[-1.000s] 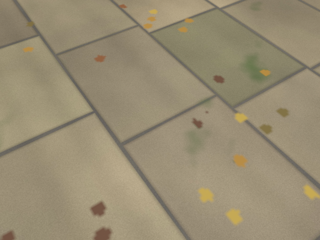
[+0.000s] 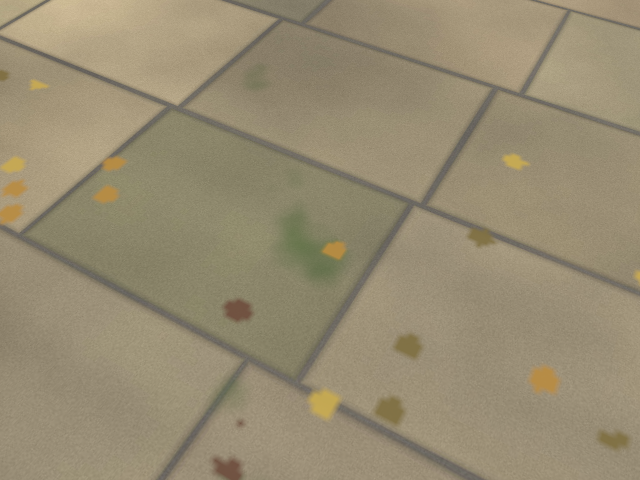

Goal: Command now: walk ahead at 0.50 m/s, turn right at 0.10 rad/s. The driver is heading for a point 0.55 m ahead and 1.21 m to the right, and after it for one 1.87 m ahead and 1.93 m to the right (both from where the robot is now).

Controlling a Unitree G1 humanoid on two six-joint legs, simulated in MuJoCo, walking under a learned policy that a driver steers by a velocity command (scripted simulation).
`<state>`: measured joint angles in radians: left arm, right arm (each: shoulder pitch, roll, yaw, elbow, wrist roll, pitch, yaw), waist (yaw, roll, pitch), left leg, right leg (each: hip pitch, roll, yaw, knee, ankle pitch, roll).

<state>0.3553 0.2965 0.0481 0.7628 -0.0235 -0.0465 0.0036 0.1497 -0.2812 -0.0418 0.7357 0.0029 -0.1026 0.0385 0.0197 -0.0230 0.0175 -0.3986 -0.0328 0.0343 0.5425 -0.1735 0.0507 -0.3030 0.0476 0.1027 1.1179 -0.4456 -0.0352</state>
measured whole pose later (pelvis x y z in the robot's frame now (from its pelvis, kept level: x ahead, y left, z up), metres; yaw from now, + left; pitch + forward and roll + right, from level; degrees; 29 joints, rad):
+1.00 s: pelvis +0.57 -0.08 +0.00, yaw -28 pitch +2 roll +1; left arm 0.36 0.30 0.06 0.73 -0.03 -0.02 0.01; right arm 0.11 -0.27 -0.04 0.68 -0.01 -0.11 0.02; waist 0.04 -0.03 0.01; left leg -0.42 -0.02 0.00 0.55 -0.17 0.02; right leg -0.30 0.07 0.15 1.08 -0.48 -0.03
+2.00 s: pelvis +0.98 -0.45 +0.00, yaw -63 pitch +2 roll +1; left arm 0.37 0.30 0.07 0.73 -0.03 -0.02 0.02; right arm 0.09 -0.27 -0.05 0.69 -0.01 -0.11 0.02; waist 0.05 -0.03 0.01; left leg -0.41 -0.03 0.01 0.56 -0.18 0.02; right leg -0.29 0.07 0.16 1.09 -0.48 -0.03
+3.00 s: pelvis +1.10 -1.01 -0.01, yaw -85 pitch +2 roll +0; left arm 0.33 0.30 0.05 0.78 0.02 -0.04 0.02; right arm 0.10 -0.30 -0.04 0.70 0.00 -0.09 0.06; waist 0.04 0.00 0.04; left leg -0.49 -0.05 0.02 0.57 -0.12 0.07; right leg -0.14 0.07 0.08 0.90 -0.53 -0.01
